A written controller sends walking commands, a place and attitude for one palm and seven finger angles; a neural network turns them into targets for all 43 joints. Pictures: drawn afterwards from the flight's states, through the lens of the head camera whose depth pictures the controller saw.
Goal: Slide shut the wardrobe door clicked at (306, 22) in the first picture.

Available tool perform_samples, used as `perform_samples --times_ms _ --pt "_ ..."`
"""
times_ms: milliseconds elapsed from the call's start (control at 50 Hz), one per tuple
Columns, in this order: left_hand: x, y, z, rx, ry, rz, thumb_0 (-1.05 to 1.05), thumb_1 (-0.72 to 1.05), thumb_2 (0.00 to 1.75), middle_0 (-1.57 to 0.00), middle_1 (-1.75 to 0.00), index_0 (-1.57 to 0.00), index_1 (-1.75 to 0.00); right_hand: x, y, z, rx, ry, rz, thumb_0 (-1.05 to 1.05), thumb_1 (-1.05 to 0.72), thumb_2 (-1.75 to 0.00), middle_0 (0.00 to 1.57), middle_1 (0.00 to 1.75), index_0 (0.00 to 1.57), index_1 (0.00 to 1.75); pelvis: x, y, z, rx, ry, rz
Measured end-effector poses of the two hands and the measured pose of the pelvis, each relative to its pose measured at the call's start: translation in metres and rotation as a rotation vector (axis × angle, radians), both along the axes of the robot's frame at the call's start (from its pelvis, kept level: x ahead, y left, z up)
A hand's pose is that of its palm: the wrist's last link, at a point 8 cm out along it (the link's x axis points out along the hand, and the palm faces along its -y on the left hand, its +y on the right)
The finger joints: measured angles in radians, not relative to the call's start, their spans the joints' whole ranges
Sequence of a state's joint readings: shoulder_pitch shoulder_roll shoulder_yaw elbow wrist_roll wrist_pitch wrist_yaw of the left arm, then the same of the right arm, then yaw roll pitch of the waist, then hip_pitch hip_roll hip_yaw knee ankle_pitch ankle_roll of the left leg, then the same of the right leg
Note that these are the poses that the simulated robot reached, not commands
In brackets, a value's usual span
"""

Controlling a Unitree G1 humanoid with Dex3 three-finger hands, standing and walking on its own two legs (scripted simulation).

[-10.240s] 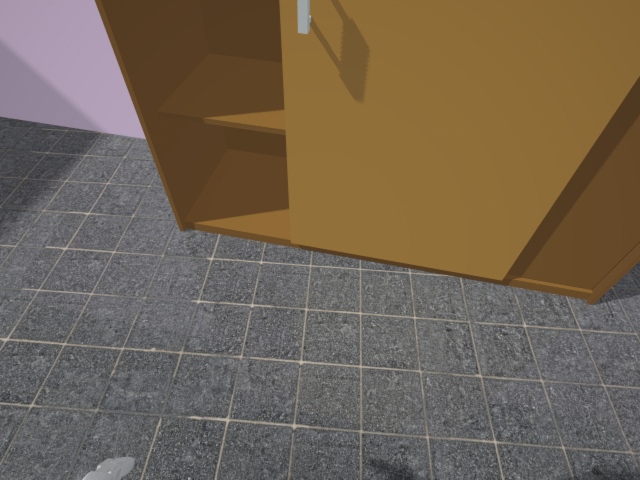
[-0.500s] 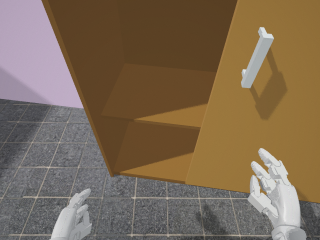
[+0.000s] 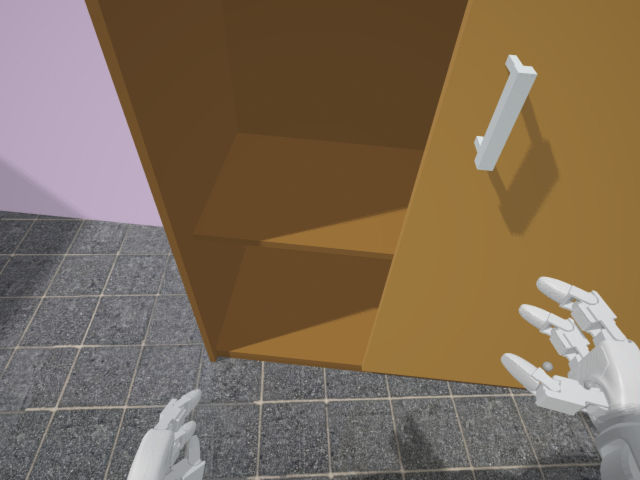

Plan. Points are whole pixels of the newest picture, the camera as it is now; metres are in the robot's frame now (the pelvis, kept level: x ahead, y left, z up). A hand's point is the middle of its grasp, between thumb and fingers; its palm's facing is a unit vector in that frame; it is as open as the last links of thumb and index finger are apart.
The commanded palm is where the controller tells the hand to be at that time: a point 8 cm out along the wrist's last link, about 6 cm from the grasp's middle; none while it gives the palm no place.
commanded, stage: raise the hand with hooked fingers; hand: right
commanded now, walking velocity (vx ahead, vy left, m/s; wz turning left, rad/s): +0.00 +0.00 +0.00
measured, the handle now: (498, 114) +0.54 -0.21 +0.22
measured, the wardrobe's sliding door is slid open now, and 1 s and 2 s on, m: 0.47 0.47 0.47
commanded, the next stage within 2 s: move the hooked fingers beside the handle in 1.34 s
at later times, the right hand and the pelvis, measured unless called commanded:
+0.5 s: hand (638, 296) +0.27 -0.28 +0.19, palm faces +0.11 +0.99 -0.07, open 13.5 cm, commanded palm +0.24 -0.32 +0.19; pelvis +0.02 -0.03 +0.03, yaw +0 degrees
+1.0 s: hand out of the picture +0.30 -0.30 +0.25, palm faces +0.11 +0.99 -0.06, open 14.0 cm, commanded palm +0.26 -0.34 +0.24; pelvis +0.02 -0.02 +0.04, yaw +0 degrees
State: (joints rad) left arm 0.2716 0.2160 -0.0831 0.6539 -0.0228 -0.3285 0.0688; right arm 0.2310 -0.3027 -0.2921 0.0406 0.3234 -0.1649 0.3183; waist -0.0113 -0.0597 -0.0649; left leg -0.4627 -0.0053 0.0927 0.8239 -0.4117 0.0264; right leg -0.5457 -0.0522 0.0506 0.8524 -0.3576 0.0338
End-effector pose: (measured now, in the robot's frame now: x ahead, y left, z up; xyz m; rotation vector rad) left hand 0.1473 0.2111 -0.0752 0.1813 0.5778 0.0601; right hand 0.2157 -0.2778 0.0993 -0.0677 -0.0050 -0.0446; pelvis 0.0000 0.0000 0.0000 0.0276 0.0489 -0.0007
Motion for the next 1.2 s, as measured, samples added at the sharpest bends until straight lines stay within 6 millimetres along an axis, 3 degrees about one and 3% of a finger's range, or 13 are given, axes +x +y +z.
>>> perform_samples --times_ms 120,260,440,580,720,920,1100,1200 --pt "-0.009 0.017 0.010 0.040 -0.005 0.040 0.01 0.90 0.90 -0.21 -0.30 -0.20 -0.30 0.005 -0.011 0.019 -0.005 -0.029 -0.033 0.00 -0.07 -0.54 0.26 0.83 0.26 0.83 0.007 -0.009 0.009 -0.007 -0.014 0.015" --pt "0.012 0.022 0.030 0.097 -0.059 0.026 0.01 0.90 0.90 -0.21 -0.30 -0.20 -0.30 0.010 -0.025 0.036 -0.012 -0.065 -0.049 0.00 0.09 -0.47 0.28 0.94 0.27 0.93 0.012 -0.018 0.016 -0.008 -0.044 0.011" --pt "0.056 -0.012 0.056 0.066 -0.175 -0.047 0.01 0.90 0.90 -0.20 -0.30 -0.20 -0.30 0.024 -0.045 0.076 -0.014 -0.125 -0.053 -0.01 0.30 -0.38 0.29 1.07 0.29 1.07 0.017 -0.025 0.025 -0.008 -0.088 0.005" --pt "0.072 -0.038 0.064 0.019 -0.192 -0.103 0.01 0.90 0.90 -0.21 -0.30 -0.20 -0.30 0.030 -0.062 0.103 -0.008 -0.127 -0.071 -0.01 0.44 -0.32 0.30 1.16 0.29 1.15 0.018 -0.026 0.031 -0.008 -0.110 0.001" --pt "0.068 -0.043 0.060 0.008 -0.149 -0.113 0.01 0.90 0.90 -0.21 -0.30 -0.20 -0.30 0.036 -0.071 0.127 -0.016 -0.133 -0.081 -0.01 0.49 -0.30 0.30 1.19 0.30 1.19 0.016 -0.025 0.035 -0.008 -0.125 -0.005" --pt "0.052 -0.019 0.053 0.028 -0.083 -0.057 0.01 0.90 0.90 -0.21 -0.30 -0.20 -0.30 0.052 -0.079 0.158 -0.020 -0.145 -0.074 -0.02 0.50 -0.30 0.30 1.20 0.30 1.20 0.016 -0.020 0.038 -0.011 -0.127 0.000" --pt "0.043 0.003 0.053 0.042 -0.072 -0.009 0.01 0.90 0.90 -0.21 -0.30 -0.20 -0.30 0.057 -0.067 0.140 0.006 -0.088 -0.056 -0.02 0.50 -0.30 0.30 1.20 0.30 1.20 0.016 -0.017 0.038 -0.014 -0.120 0.013" --pt "0.045 0.005 0.055 0.046 -0.081 -0.006 0.01 0.90 0.90 -0.20 -0.30 -0.20 -0.30 0.055 -0.062 0.142 0.003 -0.126 -0.072 -0.02 0.50 -0.30 0.31 1.20 0.30 1.20 0.018 -0.014 0.038 -0.014 -0.127 0.014"
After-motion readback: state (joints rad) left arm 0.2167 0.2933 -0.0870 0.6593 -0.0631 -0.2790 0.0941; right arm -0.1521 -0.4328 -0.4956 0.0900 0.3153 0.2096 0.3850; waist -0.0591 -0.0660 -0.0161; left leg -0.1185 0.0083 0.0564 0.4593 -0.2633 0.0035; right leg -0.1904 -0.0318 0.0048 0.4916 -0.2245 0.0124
